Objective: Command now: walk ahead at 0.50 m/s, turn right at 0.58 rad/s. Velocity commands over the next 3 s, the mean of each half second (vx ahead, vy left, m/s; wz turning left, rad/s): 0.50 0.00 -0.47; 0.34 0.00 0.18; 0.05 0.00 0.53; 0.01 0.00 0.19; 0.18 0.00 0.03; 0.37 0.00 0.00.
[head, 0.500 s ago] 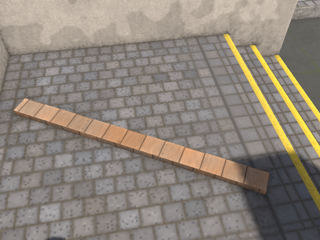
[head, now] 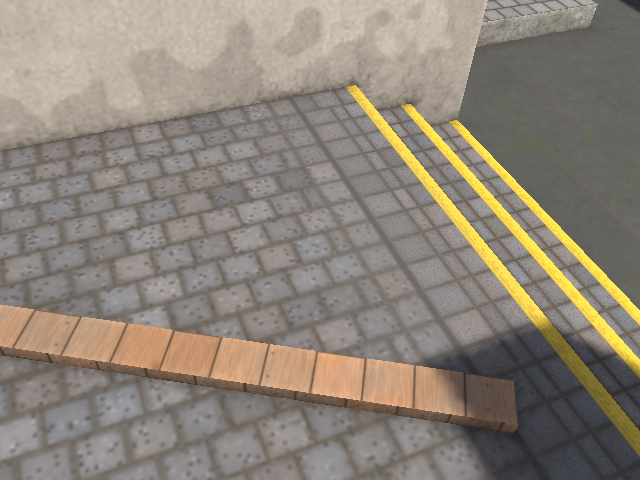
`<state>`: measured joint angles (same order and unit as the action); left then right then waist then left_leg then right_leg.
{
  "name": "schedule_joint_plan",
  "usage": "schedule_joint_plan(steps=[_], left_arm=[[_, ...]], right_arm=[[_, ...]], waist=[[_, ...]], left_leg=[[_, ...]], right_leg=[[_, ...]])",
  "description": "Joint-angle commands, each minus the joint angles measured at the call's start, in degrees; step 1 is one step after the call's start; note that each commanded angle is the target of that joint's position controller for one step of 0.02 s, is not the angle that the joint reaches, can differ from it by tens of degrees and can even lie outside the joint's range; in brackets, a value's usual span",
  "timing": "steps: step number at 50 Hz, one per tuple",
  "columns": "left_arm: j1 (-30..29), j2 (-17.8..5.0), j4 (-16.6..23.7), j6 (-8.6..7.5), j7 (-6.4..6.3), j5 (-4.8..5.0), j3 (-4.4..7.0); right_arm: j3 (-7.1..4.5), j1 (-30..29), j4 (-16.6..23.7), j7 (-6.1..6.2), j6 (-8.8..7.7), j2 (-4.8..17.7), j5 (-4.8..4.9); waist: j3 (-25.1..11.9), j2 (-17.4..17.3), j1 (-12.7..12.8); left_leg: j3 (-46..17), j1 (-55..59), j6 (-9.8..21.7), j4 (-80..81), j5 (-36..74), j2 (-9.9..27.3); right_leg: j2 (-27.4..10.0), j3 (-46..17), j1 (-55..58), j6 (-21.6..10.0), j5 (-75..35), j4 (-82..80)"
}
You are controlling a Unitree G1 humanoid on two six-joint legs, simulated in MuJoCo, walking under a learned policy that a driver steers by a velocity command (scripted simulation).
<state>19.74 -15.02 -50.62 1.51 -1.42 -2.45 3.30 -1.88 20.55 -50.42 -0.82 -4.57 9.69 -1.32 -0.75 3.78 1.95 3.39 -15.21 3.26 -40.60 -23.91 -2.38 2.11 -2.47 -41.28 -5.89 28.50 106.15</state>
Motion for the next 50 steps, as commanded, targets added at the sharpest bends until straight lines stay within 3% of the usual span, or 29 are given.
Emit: schedule_joint_plan(steps=[1, 3, 5, 6, 7, 11, 14, 15, 18, 20, 21, 22, 23, 24, 25, 26, 27, 28, 29, 31, 34, 37, 40, 43, 44, 45, 46, 48, 50], left_arm=[[-10.4, -1.6, 7.4, -0.65, 2.05, 0.49, 0.15], [-10.6, 0.1, 6.2, -0.91, 3.63, -0.02, -0.01], [-6.0, 0.6, 3.0, -0.32, 4.24, -0.43, 0.25], [-7.2, -0.4, 2.7, -0.13, 4.20, -0.50, 0.71], [-12.3, -0.7, 3.5, -0.92, 4.16, -0.89, 0.91], [-29.2, 1.2, 7.5, -3.12, 3.77, -0.89, 0.09], [-32.4, 3.4, 7.6, -4.49, 4.98, 1.02, -1.34], [-31.9, 4.6, 7.0, -4.49, 5.78, 1.28, -1.99], [-27.3, 2.2, 3.2, -3.42, 5.27, 1.27, -2.19], [-19.2, -0.1, -0.6, -3.45, 3.81, 0.09, -1.86], [-12.1, -2.0, -3.3, -3.54, 3.17, 0.02, -1.10], [-3.6, -3.9, -6.0, -3.97, 2.91, -1.15, -0.23], [0.9, -7.4, -8.4, -4.40, 3.16, -1.48, 0.85], [7.4, -10.0, -7.6, -4.68, 3.11, -0.56, 1.45], [10.0, -8.7, -7.6, -4.11, 2.83, 1.69, 1.44], [8.4, -8.6, -7.0, -3.53, 1.50, 0.80, 1.66], [1.3, -4.7, -4.9, -3.88, 0.81, 0.73, 0.65], [-2.5, -2.9, -4.4, -4.72, 0.29, 1.23, 0.01], [-2.4, -2.4, -5.1, -5.44, 0.06, 1.49, -0.19], [-1.0, -1.2, -5.9, -6.60, 0.00, 1.44, -0.63], [-0.8, 0.1, -6.7, -7.92, 0.57, 1.71, -0.98], [0.7, 0.9, -7.0, -8.24, 0.69, 2.42, -1.52], [4.1, -0.5, -8.1, -7.83, 0.12, 2.64, -1.45], [3.2, -3.5, -7.2, -6.99, -1.00, 2.25, -0.71], [4.0, -4.3, -5.8, -6.90, -1.10, 2.62, -0.25], [11.5, 1.9, -4.4, -6.34, -0.90, 3.81, -1.36], [8.5, -0.8, -3.4, -5.21, -0.66, 2.24, -0.78], [0.3, -0.6, -0.3, -3.79, -0.89, 1.13, -0.33], [0.0, -0.5, 0.7, -1.63, -1.09, 0.07, 0.00]], right_arm=[[-0.70, 4.4, 0.2, 0.97, -1.70, 7.3, -0.05], [-0.84, 0.0, 0.5, 1.71, -1.66, 8.9, 0.30], [-1.43, 4.0, -1.8, 1.83, -1.79, 10.1, 0.69], [-1.40, 4.2, -1.6, 1.75, -1.74, 9.3, 0.67], [-1.02, 9.4, -3.8, 2.20, -1.85, 6.3, 0.49], [-0.51, 22.0, -7.7, 2.77, -1.93, 5.8, -2.20], [0.39, 18.9, -8.2, 2.88, -2.14, 4.6, -2.72], [0.77, 16.8, -8.1, 2.51, -1.87, 4.0, -1.79], [0.83, 17.4, -10.2, 2.51, -0.99, 5.6, -1.62], [0.75, 21.4, -12.9, 2.82, 0.45, 6.6, -2.19], [0.68, 22.8, -14.2, 2.72, 1.08, 6.6, -2.42], [0.36, 21.0, -14.6, 2.47, 0.95, 6.9, -1.29], [-0.36, 19.0, -13.8, 2.20, 0.77, 6.3, -0.55], [-0.13, 24.6, -11.3, 3.11, 0.41, 4.6, 3.05], [-0.55, 17.3, -8.6, 3.28, 0.17, 8.6, 3.79], [-0.36, 11.3, -6.5, 2.77, 0.11, 7.8, 2.47], [-0.52, 5.8, -5.8, 1.98, -0.05, 8.0, 0.19], [-0.77, 4.4, -6.0, 1.21, 0.44, 6.2, -1.10], [-0.60, 5.3, -6.2, 0.83, 1.66, 3.9, -2.58], [0.01, 7.1, -7.2, 0.42, 2.88, -0.2, -1.79], [-0.08, 0.8, -5.0, -0.11, 2.16, 0.6, -0.48], [0.48, -5.3, -4.0, -0.13, 1.19, 0.1, 0.40], [0.04, -9.5, -2.4, 0.27, 0.93, 1.9, -0.15], [-1.44, 1.5, -5.3, 0.70, -0.15, 4.4, -1.25], [-2.94, 5.0, -5.2, 1.04, -0.56, 9.4, -1.37], [-4.10, 5.5, -4.2, 0.78, 0.11, 14.6, -0.89], [-4.22, 6.2, -3.4, 0.29, 1.39, 14.2, 2.12], [-3.42, -3.7, -0.9, 1.09, 3.44, 10.5, 0.83], [-2.66, -6.1, 0.1, 1.47, 4.33, 7.7, 0.22]], waist=[[13.1, -5.8, 0.6], [10.3, -11.6, 1.6], [5.5, -13.7, 2.2], [5.2, -10.3, 1.7], [6.4, -8.0, -1.4], [10.0, -7.2, -9.9], [12.2, -3.4, -8.8], [12.0, -2.5, -8.3], [12.7, -4.8, -7.8], [8.5, -4.7, -5.5], [5.4, -5.2, -2.5], [3.1, -1.7, 2.8], [-1.4, 3.5, 3.1], [-18.0, 6.0, 1.4], [-22.4, 0.5, 6.8], [-16.0, 1.9, 6.0], [-8.3, -4.1, 3.3], [-2.1, -6.5, 0.4], [-0.3, -7.4, -2.7], [1.4, -6.4, -5.8], [4.6, -1.3, -6.4], [4.1, 1.0, -4.3], [5.3, 0.0, -3.2], [0.3, -1.1, -8.3], [-2.6, -6.2, -9.6], [-12.1, -18.8, -4.7], [-17.6, -9.2, -7.0], [-5.2, -5.1, -4.0], [-1.2, -6.1, -1.3]], left_leg=[[-18.6, -5.9, 2.8, 19.1, 24.9, 19.4], [-10.8, -13.2, 3.2, 22.8, 30.3, 15.2], [-10.2, -3.0, 4.8, 18.4, 40.6, 17.7], [-6.6, 1.7, 3.9, 16.9, 40.5, 16.5], [-7.0, 10.4, 2.9, 14.7, 34.6, 15.5], [-6.9, 25.2, 2.9, 12.7, 29.3, 15.2], [-1.3, 13.3, 2.3, 13.4, 19.6, 12.8], [0.1, 6.6, 2.4, 13.9, 16.1, 12.4], [1.5, 12.2, 2.8, 6.3, 27.0, 12.3], [0.6, 18.1, 3.9, -8.8, 42.5, 11.9], [-0.1, 14.4, 4.6, -19.8, 44.8, 11.9], [1.9, 4.2, 4.5, -34.5, 34.3, 9.2], [5.0, -11.4, 3.2, -55.4, -14.8, 2.0], [-4.6, -28.3, 2.3, -66.9, -25.1, 3.2], [-6.4, -36.7, 1.8, -62.7, -18.3, 4.7], [-4.7, -41.0, 1.7, -60.6, -11.7, 5.8], [-4.7, -37.8, 1.3, -50.1, -1.4, 7.3], [-5.5, -32.1, 0.2, -42.5, 4.2, 7.5], [-6.1, -24.7, -1.4, -37.8, 4.8, 8.1], [-7.0, -18.1, -3.3, -31.7, 5.9, 8.9], [-6.6, -15.3, -1.8, -18.2, 16.6, 9.3], [-1.9, -7.6, 0.2, -4.6, 28.5, 5.2], [0.7, -7.2, 1.6, -0.3, 26.1, 2.7], [1.2, 5.8, 4.1, 9.5, 24.7, -1.6], [-7.8, 13.3, 6.7, 11.6, 50.2, 5.7], [-27.8, 26.8, 18.0, 7.7, 86.2, 23.9], [-32.4, 26.4, 20.5, 12.6, 74.6, 24.5], [-28.3, 11.0, 17.6, 18.5, 43.4, 19.3], [-23.9, 0.1, 14.1, 22.0, 35.3, 14.6]], right_leg=[[-4.9, -7.4, -15.1, 3.0, -18.4, -22.8], [-3.2, -1.7, 0.0, 3.7, -30.7, -38.1], [-4.2, -2.7, -0.9, 1.6, -36.7, -36.0], [-4.0, 0.2, -3.6, 0.3, -38.9, -37.8], [-5.0, -3.9, -11.2, -0.7, -43.4, -41.5], [-3.8, 1.2, -24.0, -1.7, -38.5, -51.0], [-3.7, 4.9, -6.2, -1.5, -52.8, -69.2], [-3.3, 6.4, 4.9, -1.7, -58.4, -73.4], [-3.0, 7.7, 11.8, -1.6, -55.1, -79.7], [-1.8, 8.8, 19.5, -2.3, -47.5, -84.6], [-1.7, 9.2, 29.6, -2.5, -44.7, -85.5], [-3.3, 8.6, 44.4, -3.3, -50.2, -90.0], [-11.2, 1.7, 59.4, -5.7, -69.0, -81.0], [-26.6, -13.3, 83.5, -13.0, -93.8, -58.8], [-28.0, -20.2, 84.6, -17.4, -68.9, -67.7], [-26.9, -24.0, 74.7, -18.0, -36.6, -79.0], [-23.1, -22.0, 60.5, -14.4, -20.6, -86.5], [-22.5, -19.3, 47.6, -13.4, -26.7, -89.1], [-21.8, -18.5, 37.0, -13.5, -32.2, -90.2], [-19.4, -13.4, 25.9, -12.5, -36.2, -91.2], [-14.7, -2.4, 20.7, -8.7, -45.0, -92.4], [-10.4, 5.5, 22.1, -4.4, -50.5, -91.1], [-12.4, 6.5, 28.8, -3.1, -54.2, -86.4], [-10.7, 9.3, 30.6, -0.4, -57.6, -65.0], [-7.1, 11.9, 24.4, 2.2, -38.3, -49.5], [2.0, 10.9, 11.8, 4.6, 8.9, -25.5], [0.7, 2.6, 7.7, 4.3, 5.3, -22.5], [-2.1, 1.8, 3.5, 4.6, 0.2, -23.6], [-3.6, 1.2, 7.7, 5.0, -3.4, -29.6]])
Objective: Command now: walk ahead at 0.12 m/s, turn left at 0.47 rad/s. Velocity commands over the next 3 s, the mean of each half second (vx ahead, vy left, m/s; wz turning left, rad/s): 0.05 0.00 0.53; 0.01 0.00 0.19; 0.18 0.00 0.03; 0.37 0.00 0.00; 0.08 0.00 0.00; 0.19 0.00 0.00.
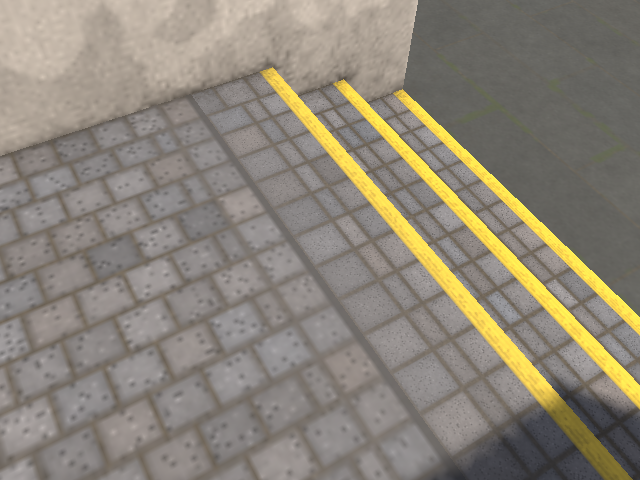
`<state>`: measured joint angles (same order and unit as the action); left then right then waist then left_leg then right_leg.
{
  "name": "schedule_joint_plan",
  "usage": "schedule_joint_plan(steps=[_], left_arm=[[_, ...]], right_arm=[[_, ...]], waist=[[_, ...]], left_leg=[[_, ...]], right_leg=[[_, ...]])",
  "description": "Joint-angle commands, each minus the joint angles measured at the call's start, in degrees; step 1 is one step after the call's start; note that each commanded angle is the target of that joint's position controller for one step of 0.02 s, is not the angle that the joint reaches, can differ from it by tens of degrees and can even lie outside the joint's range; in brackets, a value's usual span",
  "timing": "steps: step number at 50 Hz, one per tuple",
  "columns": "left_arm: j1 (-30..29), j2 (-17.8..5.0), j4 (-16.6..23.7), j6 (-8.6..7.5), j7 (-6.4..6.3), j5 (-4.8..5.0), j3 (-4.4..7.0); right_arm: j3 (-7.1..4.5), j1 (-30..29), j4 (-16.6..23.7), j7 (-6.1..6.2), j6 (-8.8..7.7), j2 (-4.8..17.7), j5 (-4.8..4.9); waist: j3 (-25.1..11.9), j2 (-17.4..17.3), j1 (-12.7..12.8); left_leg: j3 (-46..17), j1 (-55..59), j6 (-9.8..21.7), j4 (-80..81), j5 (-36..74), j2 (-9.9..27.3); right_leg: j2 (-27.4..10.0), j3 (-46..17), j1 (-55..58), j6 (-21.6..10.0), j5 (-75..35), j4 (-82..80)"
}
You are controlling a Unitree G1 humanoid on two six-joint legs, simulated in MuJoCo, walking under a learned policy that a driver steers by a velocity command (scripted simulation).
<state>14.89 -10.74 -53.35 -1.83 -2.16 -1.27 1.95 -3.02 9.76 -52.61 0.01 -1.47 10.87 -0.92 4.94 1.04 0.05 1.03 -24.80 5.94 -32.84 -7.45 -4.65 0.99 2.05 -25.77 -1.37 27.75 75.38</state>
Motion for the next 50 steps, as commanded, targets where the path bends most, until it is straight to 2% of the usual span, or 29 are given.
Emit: schedule_joint_plan(steps=[1, 2, 4, 5, 11, 16, 19, 20, 21, 22, 23, 24, 25, 26, 27, 28, 30, 33, 36, 39, 40, 41, 42, 43, 44, 45, 46, 48, 50], left_arm=[[5.3, -4.2, 3.4, 2.57, -0.30, -1.08, 1.28], [5.5, -3.8, 3.8, 2.93, -0.15, -0.96, 1.26], [4.0, -3.6, 4.8, 3.13, 0.01, -0.75, 1.35], [3.4, -3.5, 5.0, 3.27, -0.07, -0.66, 1.38], [-4.6, -4.8, 9.0, 4.40, -0.47, -0.40, 1.69], [-5.5, -4.8, 10.1, 3.63, -0.76, 0.53, 1.42], [-1.7, -4.8, 9.5, 2.84, -1.16, 1.53, 1.33], [1.3, -4.9, 8.7, 2.62, -1.37, 1.74, 1.44], [5.0, -5.3, 7.6, 2.41, -1.81, 1.44, 1.71], [5.0, -9.0, 7.5, 2.16, -2.41, 0.89, 2.69], [4.4, -15.4, 9.5, 1.95, -2.29, -0.19, 3.79], [-2.1, -13.5, 10.7, 2.04, -1.86, -1.15, 3.05], [-4.6, -9.1, 11.5, 1.79, -1.51, -1.09, 1.86], [-6.8, -6.8, 11.6, 1.55, -1.03, -0.73, 1.26], [-7.3, -6.7, 11.9, 1.37, -0.66, -0.43, 1.28], [-6.5, -6.7, 12.0, 1.35, -0.46, -0.35, 1.31], [-2.1, -7.0, 10.5, 1.07, -0.05, -0.17, 1.41], [3.9, -7.5, 7.3, 0.39, -0.24, -0.32, 1.29], [4.8, -8.7, 5.8, 0.23, 0.02, -0.20, 1.37], [5.8, -9.8, 4.5, 1.07, 0.49, -0.42, 1.74], [5.7, -9.6, 4.0, 1.37, 0.58, -0.30, 1.70], [5.6, -9.4, 3.4, 1.58, 0.65, -0.06, 1.76], [6.3, -8.4, 3.0, 1.40, 0.89, -0.02, 1.57], [7.2, -6.5, 3.4, 1.00, 1.48, 0.16, 1.15], [8.5, -3.0, 2.8, 0.83, 1.67, 1.34, 0.23], [7.4, -4.8, 1.3, 1.13, 1.35, 0.68, 0.44], [5.6, -6.1, 0.7, 1.28, 1.34, 0.30, 0.94], [4.6, -6.5, -0.3, 1.51, 1.74, 0.01, 1.24], [6.0, -4.6, -2.0, 1.61, 1.82, -0.07, 0.66]], right_arm=[[-1.52, 3.9, 2.9, 0.61, 1.37, 6.5, -0.44], [-1.80, 3.5, 3.6, 0.50, 1.23, 7.3, -0.76], [-2.44, 4.0, 4.2, 0.33, 1.14, 9.0, -0.66], [-2.62, 4.2, 4.6, 0.33, 1.32, 9.1, -0.69], [-3.63, 6.3, 5.9, 1.01, 3.08, 10.3, -0.55], [-4.20, 7.1, 6.5, 0.61, 3.79, 11.0, -1.27], [-4.38, 6.0, 6.9, 0.09, 4.55, 10.9, -1.22], [-4.51, 5.3, 7.0, 0.06, 4.78, 11.0, -0.93], [-4.54, 4.0, 7.5, 0.16, 4.80, 10.9, -0.30], [-4.39, 5.1, 7.7, 0.43, 4.51, 9.2, 0.60], [-3.92, 6.1, 9.1, 0.61, 4.14, 5.9, 2.04], [-4.94, 4.0, 8.6, 0.74, 3.29, 10.6, -0.84], [-4.98, 4.9, 8.0, 0.30, 3.08, 10.8, -1.78], [-4.62, 7.3, 6.7, -0.10, 3.37, 9.4, -1.92], [-4.41, 8.9, 5.9, -0.45, 3.95, 8.8, -2.10], [-4.10, 9.5, 5.2, -0.94, 4.27, 8.5, -1.92], [-3.56, 7.3, 5.7, -1.22, 4.57, 8.0, -1.32], [-2.36, 4.2, 5.7, -1.00, 4.99, 6.5, -0.44], [-1.26, 3.1, 4.7, -0.73, 5.19, 5.8, 0.50], [-0.66, 2.0, 3.9, 0.12, 4.90, 6.0, 1.35], [-0.47, 3.4, 3.0, 0.41, 4.65, 5.7, 1.40], [-0.24, 5.5, 1.7, 0.69, 4.14, 5.4, 1.19], [-0.36, 6.3, 0.8, 1.08, 3.47, 6.5, 0.59], [-0.49, 7.1, 0.5, 1.44, 2.59, 9.0, -0.38], [-0.09, 4.1, -0.6, 1.42, 2.34, 9.1, -0.09], [0.56, 2.4, -0.7, 1.10, 2.07, 5.9, 0.14], [0.54, 2.2, -1.1, 0.95, 1.84, 6.0, 0.04], [0.64, 4.2, -2.8, 1.28, 1.69, 6.6, 0.04], [0.70, 4.7, -4.2, 1.32, 1.57, 6.4, 0.33]], waist=[[-6.9, -3.9, 1.2], [-7.9, -3.6, 1.6], [-9.4, -3.7, 1.5], [-10.0, -4.6, 1.3], [-8.6, -7.6, -2.1], [-8.1, -9.1, -3.1], [-7.8, -10.3, -1.7], [-7.6, -10.2, -0.1], [-6.5, -9.8, 2.2], [-5.7, -3.6, 1.4], [-8.2, 12.0, 1.2], [-3.2, 6.7, 0.0], [-2.9, 2.9, -2.3], [-3.0, 1.8, -4.3], [-3.6, 3.2, -4.6], [-3.6, 5.1, -3.8], [-3.8, 5.8, -1.6], [-5.1, 6.6, 0.7], [-6.8, 9.3, 1.2], [-6.0, 10.8, 2.1], [-5.6, 9.7, 0.9], [-5.4, 7.9, -0.6], [-6.3, 6.2, -0.3], [-8.1, 0.4, 0.9], [-6.2, -10.2, 3.5], [-4.9, -7.9, 2.2], [-2.8, -6.8, 1.1], [-2.1, -6.1, 0.4], [-1.5, -5.3, 0.9]], left_leg=[[-20.0, 6.8, 10.5, 15.0, 17.0, 15.2], [-19.4, 5.8, 10.2, 15.1, 17.4, 14.1], [-19.5, 5.9, 10.0, 15.0, 17.2, 13.4], [-19.8, 6.2, 9.9, 14.9, 15.0, 13.0], [-27.3, 9.3, 7.6, 17.9, -12.7, 11.6], [-31.5, 9.6, 6.8, 18.2, -13.9, 11.5], [-33.7, 6.5, 5.2, 18.7, -13.0, 10.2], [-33.9, 4.6, 3.6, 18.8, -14.7, 9.1], [-32.7, 0.7, 0.8, 18.3, -18.5, 6.4], [-27.7, -5.7, -2.9, 10.5, -24.7, 1.7], [-12.3, -12.7, -5.8, -10.5, -24.6, -7.8], [-9.4, -15.2, -6.1, -22.9, -23.3, -5.0], [-10.2, -9.8, -5.7, -30.5, -20.6, -3.3], [-10.1, -8.1, -5.5, -36.1, -17.2, -3.4], [-9.5, -8.3, -5.6, -39.7, -15.2, -3.6], [-8.8, -8.9, -5.9, -42.2, -14.5, -4.0], [-8.8, -10.6, -7.1, -41.2, -13.9, -3.6], [-9.6, -9.5, -9.0, -27.9, -14.1, -2.3], [-6.2, -0.3, -9.2, -13.9, -17.0, -0.6], [-1.2, 7.9, -7.7, -2.6, -18.5, 0.3], [-0.8, 11.2, -6.9, 4.2, -13.5, 0.8], [-1.4, 16.9, -6.0, 13.3, -4.0, 2.1], [-5.2, 23.2, -5.2, 17.0, 0.6, 4.7], [-12.2, 29.5, -4.3, 16.4, 8.2, 11.4], [-14.2, 23.3, -0.8, 12.0, 20.5, 15.8], [-12.8, 20.6, -0.6, 11.4, 17.0, 14.7], [-11.4, 19.5, -1.7, 11.4, 11.9, 12.3], [-10.9, 17.2, -2.6, 12.5, 6.9, 10.7], [-10.7, 15.9, -2.7, 13.2, 3.4, 10.2]], right_leg=[[-2.0, -2.7, -5.8, 0.7, -4.2, -0.3], [-1.7, -2.7, -4.8, 0.9, -5.7, -1.2], [-1.5, -3.1, -5.1, 1.7, -7.5, -3.9], [-1.3, -3.1, -5.5, 2.2, -7.8, -4.1], [-1.0, -4.8, -8.4, 4.2, -7.2, -15.3], [1.6, -4.7, -1.6, 2.4, -2.5, -26.0], [4.3, -4.1, 7.6, 0.4, -0.2, -37.1], [4.8, -3.8, 12.3, -0.4, -2.3, -44.1], [4.2, -3.1, 18.8, -1.0, -7.6, -53.9], [-1.8, -8.9, 24.0, -1.5, -5.5, -59.7], [-20.6, -29.7, 24.7, -7.2, 2.2, -65.8], [-23.9, -30.4, 14.7, -11.3, -8.5, -65.0], [-20.9, -25.5, 9.6, -12.3, -17.8, -62.1], [-16.4, -19.1, 8.2, -11.1, -22.9, -60.3], [-13.6, -15.1, 9.5, -10.1, -26.1, -59.2], [-12.1, -12.6, 10.5, -10.2, -30.9, -58.3], [-11.7, -11.2, 15.2, -11.0, -39.0, -56.5], [-11.9, -10.9, 23.2, -10.1, -45.8, -54.3], [-11.3, -9.9, 23.1, -9.2, -45.4, -53.0], [-11.9, -11.2, 20.1, -9.9, -46.0, -52.4], [-11.9, -11.6, 19.2, -9.2, -46.8, -51.6], [-11.9, -11.5, 16.9, -7.6, -46.4, -50.7], [-11.5, -11.6, 13.7, -5.2, -41.7, -50.3], [-9.2, -9.3, 9.1, -2.7, -32.2, -48.1], [-5.5, -4.9, 10.8, -1.7, -18.6, -53.2], [-5.4, -4.9, 14.2, -1.3, -16.9, -54.3], [-4.7, -5.4, 13.9, -1.1, -19.2, -54.3], [-5.0, -5.2, 16.2, -0.9, -22.6, -53.8], [-5.4, -5.1, 16.8, -0.8, -22.0, -54.2]])
Over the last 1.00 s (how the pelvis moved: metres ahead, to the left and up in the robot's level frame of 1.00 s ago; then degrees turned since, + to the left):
0.54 -0.06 -0.14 -6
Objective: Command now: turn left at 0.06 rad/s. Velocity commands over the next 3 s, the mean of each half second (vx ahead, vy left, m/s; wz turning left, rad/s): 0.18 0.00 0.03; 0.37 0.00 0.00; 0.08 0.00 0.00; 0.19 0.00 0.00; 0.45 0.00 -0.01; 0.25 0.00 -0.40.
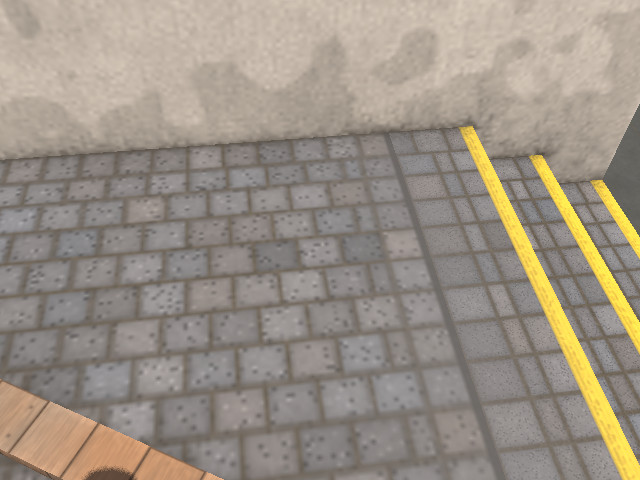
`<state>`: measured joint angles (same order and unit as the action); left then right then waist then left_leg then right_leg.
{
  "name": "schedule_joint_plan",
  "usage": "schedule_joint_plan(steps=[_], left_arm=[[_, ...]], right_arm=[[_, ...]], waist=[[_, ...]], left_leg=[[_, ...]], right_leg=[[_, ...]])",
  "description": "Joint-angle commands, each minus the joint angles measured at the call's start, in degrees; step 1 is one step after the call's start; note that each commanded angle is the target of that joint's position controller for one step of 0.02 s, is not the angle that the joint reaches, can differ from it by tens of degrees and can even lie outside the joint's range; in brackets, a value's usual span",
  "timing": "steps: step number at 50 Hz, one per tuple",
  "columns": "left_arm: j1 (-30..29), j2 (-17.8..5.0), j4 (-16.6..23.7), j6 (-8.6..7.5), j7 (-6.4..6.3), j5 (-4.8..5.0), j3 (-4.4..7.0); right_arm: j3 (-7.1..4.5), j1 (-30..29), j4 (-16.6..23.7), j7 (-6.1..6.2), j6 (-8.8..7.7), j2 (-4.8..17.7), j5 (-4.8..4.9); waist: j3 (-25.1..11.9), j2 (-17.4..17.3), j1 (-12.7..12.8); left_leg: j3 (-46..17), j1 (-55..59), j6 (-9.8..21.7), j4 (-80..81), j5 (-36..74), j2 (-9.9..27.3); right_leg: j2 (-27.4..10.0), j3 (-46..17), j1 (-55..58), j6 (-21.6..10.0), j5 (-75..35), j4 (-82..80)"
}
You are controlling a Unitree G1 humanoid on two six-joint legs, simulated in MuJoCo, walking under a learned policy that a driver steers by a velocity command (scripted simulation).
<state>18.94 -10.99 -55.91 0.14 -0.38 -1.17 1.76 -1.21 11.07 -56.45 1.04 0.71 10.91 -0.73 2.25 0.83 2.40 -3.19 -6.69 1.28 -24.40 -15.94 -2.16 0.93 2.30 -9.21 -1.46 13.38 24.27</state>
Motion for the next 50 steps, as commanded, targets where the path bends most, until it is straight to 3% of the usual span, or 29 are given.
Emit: schedule_joint_plan(steps=[1, 7, 10, 12, 13, 15, 18, 20, 21, 22, 23, 24, 25, 26, 29, 31, 35, 37, 39, 41, 42, 43, 44, 45, 46, 47, 48, 49, 50], left_arm=[[2.1, -4.2, -0.2, -0.32, -0.04, -0.19, 0.79], [2.0, -3.7, -3.6, -0.16, -0.36, -0.11, 0.55], [1.8, -4.2, -3.7, 0.04, -0.20, -0.52, 1.04], [-1.0, -2.7, -2.0, -0.05, 0.19, -1.08, 0.82], [-2.0, -1.6, -1.2, -0.41, 0.27, -1.21, 0.53], [-4.1, -2.4, 0.3, -1.46, 0.55, -0.96, 0.81], [-1.4, -2.2, 0.1, -2.90, 1.22, -0.38, 0.98], [9.9, -1.5, -4.2, -3.16, 0.65, 0.17, 1.42], [15.4, -3.4, -5.9, -3.49, 0.10, -0.21, 2.04], [21.5, -8.0, -6.5, -4.00, -0.49, -0.86, 2.74], [22.4, -10.7, -7.6, -3.13, -0.32, -0.25, 3.16], [16.3, -8.2, -6.1, -2.82, -0.25, -0.29, 2.42], [12.2, -6.4, -4.7, -3.26, 0.18, -0.30, 1.80], [9.9, -5.5, -4.1, -3.62, 0.38, -0.33, 1.33], [12.8, -2.6, -6.3, -4.83, 0.35, -0.49, 0.09], [17.7, -2.0, -8.6, -5.14, 0.28, -0.25, -0.51], [19.9, -1.5, -9.6, -5.51, -0.57, -0.43, -1.59], [18.1, -0.5, -9.1, -5.38, -0.96, -0.02, -2.23], [17.4, -2.9, -8.7, -5.43, -1.07, 0.66, -1.96], [17.1, -4.4, -9.3, -6.05, -0.70, 0.74, -1.82], [16.6, -4.6, -9.6, -6.23, -1.11, 0.70, -1.65], [15.2, -6.0, -9.2, -6.12, -1.35, 0.94, -1.14], [13.2, -6.5, -8.8, -6.09, -1.26, 1.82, -0.71], [20.4, -0.2, -7.0, -5.77, -0.52, 3.72, -1.58], [20.6, -2.3, -7.5, -5.58, -0.42, 2.62, -0.76], [15.8, -3.0, -4.9, -4.77, -0.32, 1.00, -0.19], [10.6, -3.7, -3.6, -4.31, -0.29, -0.24, 0.32], [8.8, -2.5, -2.6, -3.88, -0.36, -0.84, 0.49], [8.2, -1.7, -2.0, -2.84, -0.50, -1.48, 0.45]], right_arm=[[-0.97, 3.3, -0.7, 0.26, -0.66, 6.0, 0.10], [-0.57, 3.9, -3.0, 0.25, -0.99, 5.2, -0.01], [-2.01, 6.7, -3.7, 0.13, -0.26, 8.6, -0.19], [-2.81, 11.2, -4.3, -0.06, 0.05, 10.1, -0.36], [-2.80, 11.9, -4.4, -0.03, -0.14, 9.4, -0.47], [-2.90, 11.3, -4.1, -0.06, -1.03, 8.8, -1.20], [-2.99, 8.6, -3.8, -0.04, -2.12, 8.1, -0.62], [-3.11, 5.7, -3.2, 0.19, -2.14, 7.6, -0.11], [-2.80, 4.7, -2.3, 0.11, -2.70, 6.1, -0.34], [-1.59, 5.3, -0.8, -0.51, -3.47, 0.9, -0.60], [-2.49, 4.6, 0.4, -1.23, -3.54, 3.9, -0.99], [-2.70, 2.0, 1.0, -1.80, -3.43, 5.2, -2.06], [-2.24, 1.6, 0.5, -2.38, -3.59, 3.7, -1.98], [-1.88, 2.9, -0.3, -2.82, -3.79, 2.3, -1.43], [-1.89, 4.0, -0.8, -3.12, -2.96, 2.3, -1.94], [-1.55, 1.0, 0.8, -2.85, -2.26, 1.3, -1.85], [-0.49, -11.4, 7.2, -2.50, -1.91, 1.2, -1.84], [0.35, -15.8, 9.6, -2.76, -2.04, 0.9, -1.22], [1.31, -18.3, 10.6, -2.86, -1.70, -0.4, 0.30], [0.46, -9.0, 7.6, -1.72, -1.92, 1.7, -0.19], [-0.08, -2.2, 5.3, -0.99, -2.65, 2.8, 0.20], [-0.90, 6.6, 2.2, -0.54, -3.48, 4.5, 0.62], [-1.57, 14.2, -0.8, -0.46, -4.46, 6.0, -0.19], [-3.83, 20.2, -2.0, -0.63, -5.16, 13.6, -1.89], [-3.33, 16.0, -1.2, -0.87, -4.25, 10.0, 0.32], [-3.06, 5.3, 0.7, -0.82, -4.22, 9.6, 1.29], [-2.12, 1.1, 1.1, -0.98, -4.50, 5.2, 0.75], [-1.54, 0.6, 0.5, -0.89, -5.13, 3.1, 0.16], [-1.13, 0.6, -0.6, -0.46, -5.69, 1.5, 0.40]], waist=[[1.7, -4.1, -1.4], [3.0, -2.4, -1.1], [3.3, -5.9, -2.0], [8.1, -9.3, -4.3], [10.1, -10.1, -4.5], [10.2, -8.8, -4.2], [7.2, -8.5, -1.2], [5.5, -5.9, 4.3], [4.5, -0.5, 6.2], [-0.8, 14.5, 6.6], [2.2, 15.0, 5.2], [8.6, 6.5, 1.8], [10.0, 2.4, 0.4], [9.2, 1.5, -1.2], [6.0, 3.7, -2.7], [4.9, 4.4, -2.0], [6.9, 2.8, -0.8], [8.0, 2.9, -1.2], [8.9, 5.2, -1.0], [3.7, 6.1, -4.6], [-0.2, 7.3, -7.5], [-4.2, 8.4, -11.0], [-7.1, 7.2, -14.8], [-17.0, -6.3, -12.2], [-24.4, -6.6, -10.2], [-14.1, -2.9, -4.9], [-5.6, 1.1, -4.3], [-0.9, 2.0, -2.7], [1.0, 0.7, -1.1]], left_leg=[[-6.6, -2.9, 2.0, 5.0, 10.6, 7.7], [-7.0, -6.0, 2.1, 6.3, 6.1, 7.2], [-10.6, -8.0, 5.6, 8.2, -21.9, 6.9], [-21.1, -8.7, 10.6, 14.0, -36.8, 13.7], [-25.4, -9.9, 12.8, 16.1, -37.0, 16.9], [-26.3, -7.3, 14.0, 16.6, -29.0, 18.4], [-16.7, -10.6, 11.2, 13.0, -16.8, 14.1], [-10.3, -20.6, 9.2, 4.7, -12.5, 9.5], [-5.8, -27.1, 7.7, -5.7, -8.6, 6.2], [3.8, -32.3, 4.7, -28.2, -12.9, 0.1], [3.7, -39.9, 4.5, -37.2, -15.2, -2.2], [2.0, -42.4, 5.0, -44.4, -11.0, 2.2], [1.7, -42.6, 4.9, -47.0, -5.5, 4.2], [1.9, -40.6, 4.2, -46.7, -1.1, 5.5], [5.0, -39.5, 2.9, -49.4, 3.5, 5.5], [7.1, -44.2, 2.3, -54.9, 2.2, 4.7], [9.5, -49.9, 2.1, -49.8, 2.8, 4.8], [10.5, -43.4, 2.1, -37.4, 6.7, 4.4], [12.9, -31.2, 2.9, -23.3, 7.7, 2.0], [16.1, -20.4, 6.1, -25.8, 4.8, -3.1], [12.9, -15.1, 7.4, -23.1, 7.9, -3.6], [11.0, -8.8, 8.0, -18.5, 8.6, -4.1], [8.8, 0.7, 8.6, -8.9, 15.4, -2.2], [-15.1, 21.5, 18.5, -7.4, 31.2, 16.7], [-34.3, 19.8, 24.1, 2.9, 43.5, 25.0], [-27.2, 7.9, 22.6, 4.9, 30.9, 23.1], [-21.4, -0.9, 20.0, 6.5, 25.9, 20.4], [-15.1, -6.0, 17.6, 8.6, 27.5, 18.1], [-10.5, -9.8, 15.4, 10.5, 28.3, 16.0]], right_leg=[[-5.3, -5.3, 0.4, -0.6, -7.1, -3.2], [-5.6, -5.6, 1.6, -0.5, -5.4, -3.2], [-0.4, -0.7, -2.9, -1.9, 13.6, 5.0], [1.6, 2.8, -12.4, -2.6, 16.2, 14.9], [0.1, 2.1, -15.1, -3.2, 13.3, 19.8], [-1.8, -0.2, -20.4, -3.7, 13.8, 24.9], [-1.3, 1.0, -9.6, -4.3, 10.2, 15.2], [2.7, 4.7, 9.6, -3.6, 3.7, 3.4], [-0.3, -0.8, 18.2, -3.4, 6.0, -0.4], [-16.5, -24.9, 23.6, -5.3, 20.4, -10.7], [-24.0, -41.9, 18.0, -9.3, 29.6, -18.7], [-23.5, -39.9, 12.1, -10.1, 33.7, -18.8], [-20.3, -33.2, 9.0, -9.5, 28.9, -17.3], [-17.0, -26.5, 7.4, -8.3, 20.1, -17.2], [-12.2, -15.5, 7.9, -7.3, -4.6, -14.3], [-11.8, -12.7, 10.5, -8.4, -17.3, -12.3], [-11.3, -9.9, 10.4, -9.3, -23.8, -14.9], [-9.9, -7.2, 6.6, -8.0, -27.0, -17.2], [-10.5, -5.4, 2.0, -7.8, -32.4, -21.7], [-11.4, -0.8, 5.9, -7.1, -66.5, -10.3], [-11.2, -0.8, 9.0, -5.5, -72.3, -2.6], [-11.3, -1.4, 11.0, -4.7, -71.7, 7.7], [-9.7, -0.4, 8.4, -3.9, -62.7, 20.4], [-1.8, 1.6, -10.3, -0.3, -27.3, 48.0], [6.7, -3.2, -14.4, -1.1, 12.7, 62.3], [1.6, -6.6, -17.6, -1.9, 8.8, 60.9], [-0.6, -5.7, -18.5, -2.4, 7.5, 57.3], [-2.7, -6.3, -18.2, -3.1, 7.6, 52.8], [-4.0, -6.8, -16.2, -2.9, 6.8, 48.1]])
Over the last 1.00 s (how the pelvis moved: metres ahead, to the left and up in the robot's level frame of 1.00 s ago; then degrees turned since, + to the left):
0.00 -0.05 0.02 21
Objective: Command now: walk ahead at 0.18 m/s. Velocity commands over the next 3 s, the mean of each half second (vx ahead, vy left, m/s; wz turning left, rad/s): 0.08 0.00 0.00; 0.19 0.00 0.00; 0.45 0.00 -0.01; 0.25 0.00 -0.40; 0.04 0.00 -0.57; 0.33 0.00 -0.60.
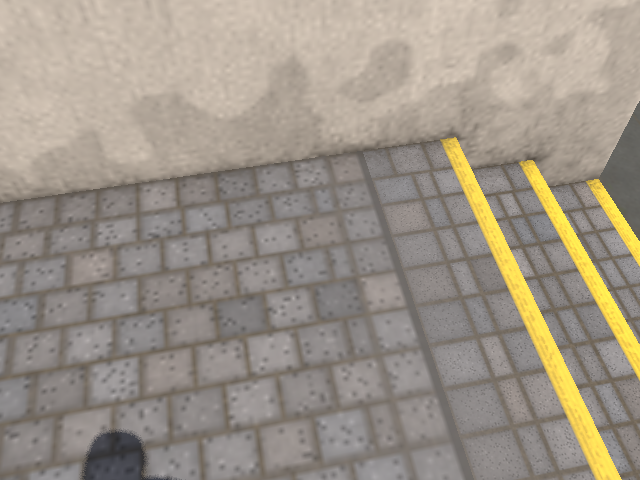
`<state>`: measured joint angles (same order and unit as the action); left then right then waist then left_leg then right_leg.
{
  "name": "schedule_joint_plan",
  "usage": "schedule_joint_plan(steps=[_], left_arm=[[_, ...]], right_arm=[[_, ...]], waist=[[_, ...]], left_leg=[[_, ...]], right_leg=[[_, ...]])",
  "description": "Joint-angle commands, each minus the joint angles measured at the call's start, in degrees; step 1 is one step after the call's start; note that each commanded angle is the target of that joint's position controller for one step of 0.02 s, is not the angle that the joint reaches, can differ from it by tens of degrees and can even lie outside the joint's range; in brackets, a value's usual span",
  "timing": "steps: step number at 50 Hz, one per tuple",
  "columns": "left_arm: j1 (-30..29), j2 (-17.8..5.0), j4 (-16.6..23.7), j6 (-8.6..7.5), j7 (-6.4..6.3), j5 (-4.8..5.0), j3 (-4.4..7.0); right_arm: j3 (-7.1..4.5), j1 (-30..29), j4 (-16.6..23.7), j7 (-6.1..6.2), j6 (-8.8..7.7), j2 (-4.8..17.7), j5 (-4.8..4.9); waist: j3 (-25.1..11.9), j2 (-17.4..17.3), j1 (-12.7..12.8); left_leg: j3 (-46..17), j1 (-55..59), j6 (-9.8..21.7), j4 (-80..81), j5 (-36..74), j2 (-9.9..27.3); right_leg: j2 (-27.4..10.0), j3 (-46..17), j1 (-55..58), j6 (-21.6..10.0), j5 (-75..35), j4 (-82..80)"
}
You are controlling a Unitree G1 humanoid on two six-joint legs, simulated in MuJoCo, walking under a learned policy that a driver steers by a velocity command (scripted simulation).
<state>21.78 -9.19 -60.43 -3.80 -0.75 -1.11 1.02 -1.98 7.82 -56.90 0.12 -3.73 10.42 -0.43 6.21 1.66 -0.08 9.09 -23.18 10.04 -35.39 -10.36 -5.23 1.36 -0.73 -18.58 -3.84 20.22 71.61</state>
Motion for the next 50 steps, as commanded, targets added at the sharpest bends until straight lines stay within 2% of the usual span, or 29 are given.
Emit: schedule_joint_plan(steps=[1, 2, 3, 4, 5, 7, 9, 13, 16, 17, 18, 19, 20, 22, 24, 27, 31, 32, 33, 34, 36, 37, 41, 44, 45, 46, 47, 48, 50], left_arm=[[6.2, -1.9, 2.3, 2.12, -0.15, -1.49, 0.92], [6.1, -0.8, 2.7, 2.70, -0.22, -1.06, 0.73], [6.6, 0.1, 3.0, 3.15, -0.14, -0.21, 0.40], [7.2, -1.1, 2.2, 3.45, -0.27, 0.01, 0.59], [7.1, -1.5, 2.0, 3.59, -0.34, 0.16, 0.66], [4.1, -2.0, 2.2, 3.59, -0.54, -0.21, 0.62], [0.0, -1.0, 3.2, 2.99, -0.68, -0.31, -0.23], [-1.0, -2.5, 2.0, 1.49, -1.48, 0.46, -0.73], [4.8, -1.4, -2.5, -0.04, -1.51, -0.24, -1.14], [6.0, -2.4, -3.8, -0.84, -1.35, -0.90, -1.14], [2.2, -4.3, -2.9, -1.06, -1.50, -0.03, -1.31], [1.2, -3.0, -2.1, -1.03, -1.31, -0.68, -2.00], [-0.6, -2.5, -2.1, -0.87, -1.18, -1.01, -2.40], [-1.2, -2.4, -1.8, -0.55, -1.61, -0.76, -2.63], [2.9, -1.2, -3.3, -0.47, -2.06, 0.01, -2.93], [4.2, -2.0, -4.3, 0.07, -2.30, 0.29, -2.85], [5.2, -2.1, -4.1, 1.53, -2.44, -0.15, -3.27], [2.9, -3.4, -3.4, 1.94, -2.67, 0.04, -3.08], [2.9, -2.0, -3.6, 2.21, -2.56, 0.11, -3.40], [3.9, -2.4, -4.0, 2.58, -2.39, 0.29, -3.17], [4.2, -6.8, -4.1, 3.29, -2.20, 0.84, -1.40], [4.5, -7.0, -4.2, 3.42, -2.10, 0.79, -0.79], [3.3, -6.4, -3.2, 3.66, -1.62, 0.09, 0.65], [-4.6, -6.2, -0.2, 3.79, -1.27, 0.50, 1.48], [-7.5, -2.6, 2.6, 3.65, -0.92, 1.42, 0.72], [-12.6, 0.1, 6.2, 3.17, -0.71, 1.02, -0.13], [-15.1, -3.6, 7.4, 2.44, -0.33, -0.90, 0.69], [-13.4, -4.8, 6.7, 1.89, 0.51, -0.50, 1.33], [-8.3, -4.6, 4.2, 1.21, 1.94, -0.88, 1.98]], right_arm=[[-0.18, 3.6, -0.7, 0.56, -1.71, 1.6, 0.01], [0.03, 4.3, -1.1, 0.60, -2.33, 1.5, -0.18], [-0.04, 3.3, -1.2, 0.56, -2.50, 3.0, -0.70], [0.11, 3.2, -1.0, 0.54, -2.83, 3.5, -1.46], [0.02, 3.7, -1.0, 0.33, -3.20, 4.8, -1.60], [0.54, 5.0, -1.5, 0.30, -3.74, 4.5, -0.80], [0.90, 6.9, -2.8, 0.49, -3.66, 4.0, -0.27], [0.55, 10.0, -4.1, 0.80, -2.87, 5.5, -0.59], [0.47, 8.4, -3.8, 1.31, -1.56, 4.0, 0.81], [0.79, 9.5, -3.8, 1.62, -1.15, 2.2, 1.22], [1.25, 15.0, -5.4, 1.50, -0.68, -0.8, 1.97], [0.80, 17.4, -7.5, 2.06, -0.02, 0.8, 1.29], [0.36, 17.6, -8.1, 2.33, 0.55, 2.0, 0.72], [-0.13, 11.7, -6.9, 2.07, 1.35, 3.5, 0.88], [0.03, 8.4, -6.6, 1.65, 1.84, 2.4, 1.42], [0.64, 8.8, -7.8, 1.94, 2.75, -0.4, 1.27], [0.22, 7.3, -8.2, 2.39, 4.60, 0.2, 0.70], [0.67, 8.2, -8.5, 2.28, 5.15, -1.5, 0.58], [0.95, 8.3, -9.0, 2.06, 5.46, -1.6, 0.35], [0.69, 7.9, -9.0, 1.77, 5.57, -0.6, 0.05], [0.26, 9.1, -8.8, 0.93, 5.05, 0.0, -1.51], [0.23, 10.0, -8.8, 0.52, 4.53, -0.1, -2.11], [-0.07, 12.4, -6.9, -0.41, 2.52, 0.3, -1.90], [0.18, 22.7, -9.5, -0.31, 1.95, -1.4, -1.34], [-0.30, 27.4, -10.7, 0.16, 1.54, 1.3, -0.93], [-1.77, 29.9, -11.5, 0.76, 1.11, 6.5, -0.19], [-1.38, 25.0, -9.9, 1.52, 0.88, 4.6, -1.72], [-0.89, 19.4, -7.5, 1.74, 0.38, 3.8, -1.57], [-1.30, 15.5, -5.7, 1.53, -1.30, 5.6, -0.77]], waist=[[-2.9, -1.1, 2.5], [-3.8, -1.5, 3.0], [-4.9, -2.7, 5.0], [-7.1, -3.8, 4.9], [-7.7, -4.1, 5.1], [-7.1, -4.5, 4.1], [-4.5, -6.0, 2.4], [-6.4, -5.5, -0.4], [-5.2, -0.1, 1.2], [-4.5, 3.3, 0.2], [-1.6, 8.7, -3.3], [-0.6, 9.3, -2.5], [-0.5, 9.8, -3.4], [-3.3, 6.1, -2.5], [-6.1, 2.3, -1.0], [-6.8, 3.1, -1.1], [-5.3, 3.4, -1.3], [-3.9, 5.9, -2.1], [-3.4, 4.7, -2.1], [-1.8, 4.9, -1.5], [1.4, 10.0, -1.2], [1.5, 11.0, -0.6], [-0.7, 7.2, -1.6], [1.7, 4.8, -7.1], [4.5, -5.0, -8.1], [8.3, -19.4, -9.0], [10.8, -11.2, -6.7], [9.2, -3.3, -2.0], [4.4, -0.8, 1.7]], left_leg=[[-18.7, 4.8, 5.3, 22.7, 23.7, 17.4], [-15.3, 4.1, 4.7, 23.0, 29.5, 16.7], [-11.4, 3.1, 4.1, 23.2, 31.8, 15.3], [-9.3, 2.4, 4.7, 22.9, 35.0, 15.4], [-7.7, 2.0, 4.7, 22.9, 33.5, 14.9], [-6.5, 2.8, 4.1, 23.7, 28.3, 14.9], [-4.9, 4.5, 3.0, 22.8, 24.4, 13.1], [-5.9, 11.4, 3.8, 17.1, 23.6, 14.7], [-4.3, 7.3, 0.9, 5.3, 10.0, 11.6], [-3.5, 3.1, -1.1, -0.9, 0.6, 8.6], [-2.8, 3.0, -4.3, 1.1, -7.8, 3.5], [-4.8, 8.0, -5.6, 1.1, -9.2, 3.6], [-5.7, 10.5, -6.3, 3.1, -7.2, 3.7], [-6.5, 12.5, -7.4, 6.7, -1.8, 4.0], [-7.2, 12.5, -7.4, 7.6, -0.3, 4.9], [-7.5, 10.4, -7.4, 6.0, -3.8, 4.5], [-7.9, 8.7, -7.1, 2.1, -7.8, 4.3], [-7.9, 10.9, -7.5, 4.3, -6.4, 4.4], [-7.9, 12.7, -7.5, 6.1, -6.2, 4.6], [-6.8, 12.3, -7.1, 5.5, -8.6, 3.7], [-2.7, 9.4, -7.1, -2.3, -12.8, 0.8], [-2.2, 8.0, -7.3, -7.5, -12.5, 0.9], [-3.9, 4.0, -5.4, -11.1, -15.9, 3.8], [-2.9, 18.3, -2.8, 3.7, -17.5, 2.1], [-17.7, 21.3, 0.3, 15.0, -29.5, 8.2], [-40.5, 20.1, 5.6, 29.2, -43.8, 22.0], [-48.3, 12.8, 8.7, 31.9, -40.4, 27.6], [-43.7, 9.6, 7.4, 32.6, -34.8, 26.5], [-31.4, 11.9, 4.2, 32.1, -19.5, 22.0]], right_leg=[[-4.4, -3.3, -4.3, -0.2, -0.1, -3.0], [-3.8, -2.6, -1.9, 0.4, -0.5, -7.0], [-3.2, -1.0, 0.5, 1.0, -1.2, -14.4], [-2.3, 0.5, 3.8, 1.2, -3.6, -15.0], [-2.2, 0.9, 4.3, 1.3, -7.2, -16.8], [-3.3, 0.3, 2.9, 1.7, -12.2, -20.1], [-3.9, 0.7, 1.5, 2.4, -17.2, -28.9], [-3.7, 0.9, 3.1, 4.3, -18.3, -40.5], [-3.3, 3.4, 13.4, 5.2, -29.2, -57.0], [-6.9, 1.5, 17.3, 5.3, -39.4, -56.8], [-12.6, -4.6, 10.9, 0.9, -56.5, -51.5], [-15.1, -6.4, 5.8, -2.4, -58.0, -52.9], [-14.9, -7.4, 4.1, -3.3, -53.4, -53.7], [-11.2, -6.4, 6.7, -1.9, -45.9, -53.0], [-9.3, -4.3, 11.7, 0.1, -47.3, -51.1], [-10.3, -5.4, 13.2, 0.3, -45.6, -50.7], [-10.9, -6.8, 9.0, 0.6, -32.1, -52.0], [-11.5, -8.7, 3.8, 0.0, -22.7, -54.6], [-10.1, -9.4, 1.5, 0.8, -6.1, -58.0], [-8.8, -10.3, -0.2, 1.3, 10.1, -60.7], [-10.4, -15.3, -2.1, -0.8, 22.2, -65.2], [-12.0, -17.4, -1.6, -2.6, 21.6, -66.5], [-15.7, -19.4, 0.8, -6.3, 22.1, -65.3], [-10.5, -12.0, -11.4, -4.4, 23.2, -58.7], [-3.8, -5.3, -20.0, -1.0, 20.6, -49.2], [1.1, 3.5, -27.6, 1.4, 7.3, -30.6], [-3.7, -2.7, -27.5, 0.8, 1.3, -20.6], [-4.9, -3.9, -25.0, 0.8, -3.6, -17.3], [-5.6, -2.3, -20.3, 1.4, -9.4, -16.2]])
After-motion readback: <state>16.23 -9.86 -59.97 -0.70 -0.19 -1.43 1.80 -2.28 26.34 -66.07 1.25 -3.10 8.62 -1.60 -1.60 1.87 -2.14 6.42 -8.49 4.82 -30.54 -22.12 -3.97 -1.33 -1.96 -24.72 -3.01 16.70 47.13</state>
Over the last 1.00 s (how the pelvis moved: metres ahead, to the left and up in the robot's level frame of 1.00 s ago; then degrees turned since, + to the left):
0.28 -0.03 0.02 -1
